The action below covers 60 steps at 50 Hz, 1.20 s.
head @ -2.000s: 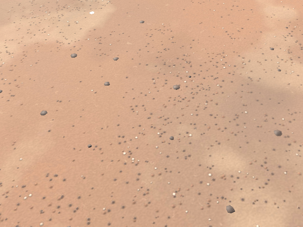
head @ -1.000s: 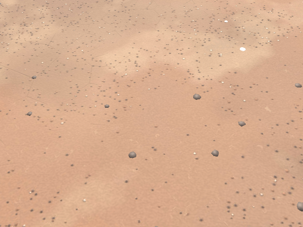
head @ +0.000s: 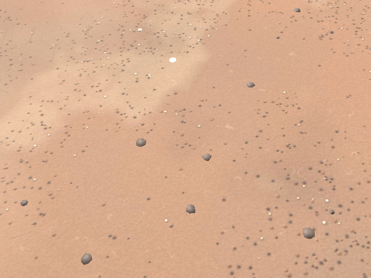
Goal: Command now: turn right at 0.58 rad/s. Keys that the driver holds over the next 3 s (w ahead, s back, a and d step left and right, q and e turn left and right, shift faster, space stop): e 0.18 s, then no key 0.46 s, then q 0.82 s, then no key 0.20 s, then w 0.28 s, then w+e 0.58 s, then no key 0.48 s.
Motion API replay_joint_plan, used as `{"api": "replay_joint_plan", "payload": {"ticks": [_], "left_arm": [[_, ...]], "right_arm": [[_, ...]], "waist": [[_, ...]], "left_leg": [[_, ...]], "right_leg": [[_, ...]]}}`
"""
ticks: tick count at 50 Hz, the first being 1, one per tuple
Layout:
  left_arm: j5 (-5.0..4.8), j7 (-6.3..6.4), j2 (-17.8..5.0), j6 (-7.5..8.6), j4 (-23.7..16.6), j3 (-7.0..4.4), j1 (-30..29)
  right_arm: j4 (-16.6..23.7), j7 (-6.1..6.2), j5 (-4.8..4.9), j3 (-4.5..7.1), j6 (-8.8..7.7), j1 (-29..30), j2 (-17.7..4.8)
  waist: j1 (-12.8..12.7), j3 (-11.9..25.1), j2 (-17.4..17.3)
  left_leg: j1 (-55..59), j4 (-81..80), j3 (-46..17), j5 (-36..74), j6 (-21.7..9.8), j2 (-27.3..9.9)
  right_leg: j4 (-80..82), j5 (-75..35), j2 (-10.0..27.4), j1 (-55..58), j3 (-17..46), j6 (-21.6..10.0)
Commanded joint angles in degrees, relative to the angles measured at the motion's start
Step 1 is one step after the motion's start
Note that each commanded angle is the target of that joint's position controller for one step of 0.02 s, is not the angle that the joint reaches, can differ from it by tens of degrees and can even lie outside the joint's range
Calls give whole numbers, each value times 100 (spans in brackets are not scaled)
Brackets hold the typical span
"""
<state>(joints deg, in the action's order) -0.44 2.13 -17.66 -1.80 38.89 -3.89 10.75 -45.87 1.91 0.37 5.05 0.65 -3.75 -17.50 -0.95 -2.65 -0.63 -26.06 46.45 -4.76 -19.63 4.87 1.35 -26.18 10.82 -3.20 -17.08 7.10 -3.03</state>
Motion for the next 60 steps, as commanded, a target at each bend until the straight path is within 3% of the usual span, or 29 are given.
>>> {"api": "replay_joint_plan", "payload": {"ticks": [1, 6, 7, 8, 9, 10, 11, 13, 16, 19, 22, 24, 25, 27, 28, 29, 36, 40, 42, 44, 47, 51, 52, 53, 54, 55, 57, 58, 60], "left_arm": [[2, -3, -1081, 13, -395, -311, -81], [-116, -8, -1012, -78, -499, -288, -434], [-115, 11, -870, -89, -519, -249, -361], [-36, -10, -521, -86, -489, -161, -17], [-86, -7, -769, -32, -659, -256, -61], [6, -3, -1197, 1, -508, -377, 92], [-20, -13, -1268, -17, -365, -440, 164], [2, 18, -941, -109, -224, -375, 239], [-61, -5, -606, -89, -345, -234, -70], [-1, -28, -392, -65, -411, -94, -259], [-25, -58, -467, -57, -349, -76, -216], [-8, -84, -457, -51, -135, -90, 165], [23, -76, -596, -53, -136, -109, 164], [140, -29, -1007, -77, -185, -131, -103], [157, -108, -581, -17, -264, -36, -313], [198, -155, -435, 41, -185, 9, -328], [170, -88, -584, 172, 78, -6, -136], [107, 51, -874, 77, 121, -159, 8], [142, 96, -850, 70, 60, -181, -59], [160, 114, -789, 125, 11, -175, -171], [56, 96, -851, 164, -27, -226, -629], [-97, 97, -890, 67, 75, -258, -736], [-112, 77, -735, 58, 220, -232, -386], [141, 46, -450, 55, 166, -143, -125], [187, 101, -336, 70, -176, -96, -756], [80, 138, -612, 61, -147, -170, -821], [30, 187, -762, 61, 52, -260, -656], [59, 218, -812, 59, 91, -286, -652], [33, 184, -703, 89, 145, -285, -536]], "right_arm": [[366, -54, 33, 82, -125, 166, -465], [214, -176, 46, 125, -258, -391, -549], [158, -166, 1, 185, -258, -566, -750], [213, -120, -93, 247, -209, -554, -1120], [237, -132, -282, 266, -188, -418, -1295], [389, -126, -255, 169, -217, -165, -965], [439, -104, -189, 91, -218, 75, -692], [437, -74, -25, 29, -202, 170, -567], [299, -32, -58, 2, -143, -174, -614], [238, -39, -53, 8, -95, -187, -734], [130, -99, 2, 34, -41, -309, -925], [60, -119, 91, -21, -33, -269, -850], [-53, -135, 98, -75, -80, -526, -723], [-24, -201, -157, -254, -227, -804, -182], [-47, -168, -186, -231, -212, -457, -427], [-61, -161, -163, -207, -197, -289, -526], [-397, -98, -30, -193, -111, -356, -645], [-289, -81, 46, -135, -64, -273, -696], [-236, -107, 62, -101, -8, -318, -641], [-168, -155, 125, -40, 69, -329, -628], [-154, -209, 100, -53, 143, -467, -538], [-151, -372, 109, 1, 156, -925, -601], [-167, -358, 72, 71, 146, -1078, -750], [-23, -255, 70, 248, 121, -1112, -1463], [141, -303, -183, 241, -3, -1159, -1783], [224, -353, -244, 185, -143, -1092, -1556], [288, -286, -35, 137, -238, -578, -1263], [317, -227, 62, 90, -218, -454, -1109], [356, -137, 56, 40, -169, -568, -984]], "waist": [[-65, 721, 977], [251, 817, 952], [248, 891, 714], [-8, 1007, -563], [-66, 648, -1618], [-69, 581, -1022], [-149, 504, -744], [-99, 356, -659], [118, 402, -779], [235, 577, -924], [306, 574, -1035], [69, 520, -882], [81, 525, -671], [529, 883, 1142], [282, 786, 829], [240, 653, 723], [114, 177, 490], [43, 174, 701], [2, 232, 1015], [20, 199, 858], [176, 315, 633], [390, 654, 757], [378, 652, 322], [181, 554, -1298], [386, 747, -1634], [459, 851, -765], [184, 452, -306], [148, 397, -389], [120, 557, -547]], "left_leg": [[58, -541, -39, -94, -7, 81], [1166, -2438, 67, 814, -249, 114], [1809, -2778, -175, 1375, -420, -333], [2436, -2898, -1261, 2139, -889, -1546], [2085, -3028, -2437, 2891, -1872, -2345], [1914, -2998, -2244, 2855, -2132, -2436], [1801, -2904, -1663, 2698, -1913, -2050], [1917, -2802, -1076, 2528, -1681, -1607], [2187, -2781, -638, 2916, -1768, -1413], [2278, -2688, -445, 3044, -1763, -1427], [2082, -2595, -468, 3199, -1760, -1479], [1818, -2371, -372, 3020, -1544, -1360], [1498, -2302, -309, 2624, -1224, -1249], [1016, -1946, 455, 367, -400, -498], [1409, -2057, 399, 413, -215, -508], [1497, -2135, 431, 787, -171, -480], [1229, -2149, 355, 1287, -226, -469], [570, -1305, 452, 768, -208, -311], [214, -157, 476, -653, -229, -317], [-294, 1070, 252, -1613, -251, -515], [91, 532, 418, -989, -221, -630], [1283, -1343, 1001, 532, -407, -215], [1786, -2079, 732, 1232, -591, -122], [2551, -2593, -1192, 3316, -1132, -1355], [2316, -2806, -2954, 4153, -2372, -2439], [2344, -2888, -2712, 3567, -2540, -2344], [2213, -2818, -1813, 2504, -1909, -1695], [2191, -2816, -1656, 2450, -1723, -1547], [2196, -2850, -1444, 2756, -1640, -1315]], "right_leg": [[551, -1315, 1367, 830, 1736, -1013], [100, -1515, 1028, 728, 2097, -679], [-203, -795, 770, 294, 1909, -406], [-1419, 1092, 90, -477, 1047, -61], [-2445, 2663, -490, -1503, 296, 242], [-3489, 2493, -97, -1513, 403, 436], [-3871, 2134, -71, -1470, 376, 523], [-4205, 1648, -73, -1639, 339, 734], [-3543, 1431, -36, -1507, 31, 865], [-2233, 1483, 250, -805, -266, 887], [-1058, 1191, 260, -47, -645, 820], [446, 20, 180, 737, -799, 595], [906, -634, 330, 1289, -536, 412], [421, -2327, 1583, 1550, 688, -399], [519, -1436, 1465, 1092, 684, -582], [551, -768, 1192, 986, 515, -388], [499, -511, 819, 918, 51, 19], [608, -781, 1404, 1082, 341, -447], [706, -1243, 1950, 1028, 666, -894], [743, -2108, 2419, 1051, 780, -1266], [578, -2446, 2178, 957, 77, -1023], [-237, -2124, 1873, 835, -620, -557], [-959, -1219, 1565, 505, -973, -186], [-2553, 1292, 925, -902, -1504, 461], [-3773, 3157, 108, -1734, -752, 651], [-4372, 3002, 273, -1848, -245, 604], [-4156, 1923, 519, -1996, -166, 530], [-3950, 1549, 583, -1966, -117, 562], [-3966, 1089, 455, -1684, -142, 666]]}}
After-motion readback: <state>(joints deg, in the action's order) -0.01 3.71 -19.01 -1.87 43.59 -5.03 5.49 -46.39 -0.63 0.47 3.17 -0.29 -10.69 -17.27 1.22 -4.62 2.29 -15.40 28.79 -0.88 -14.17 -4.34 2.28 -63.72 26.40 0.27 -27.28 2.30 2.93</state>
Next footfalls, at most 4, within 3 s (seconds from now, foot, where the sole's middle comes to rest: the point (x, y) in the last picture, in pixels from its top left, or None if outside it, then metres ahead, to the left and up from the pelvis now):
0.14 left None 0.06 0.14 -0.78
0.50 right None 0.00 -0.12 -0.78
1.04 left None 0.04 0.13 -0.78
1.68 right None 0.13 -0.08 -0.78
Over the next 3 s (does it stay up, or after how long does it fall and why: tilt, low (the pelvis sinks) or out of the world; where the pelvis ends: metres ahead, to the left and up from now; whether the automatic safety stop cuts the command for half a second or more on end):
stays up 0.52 0.13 -0.01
